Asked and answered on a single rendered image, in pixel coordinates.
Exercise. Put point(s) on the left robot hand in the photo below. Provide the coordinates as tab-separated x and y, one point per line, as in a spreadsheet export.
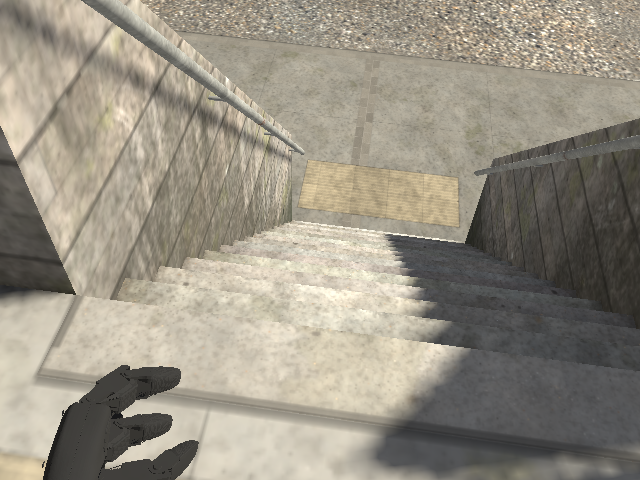
94	432

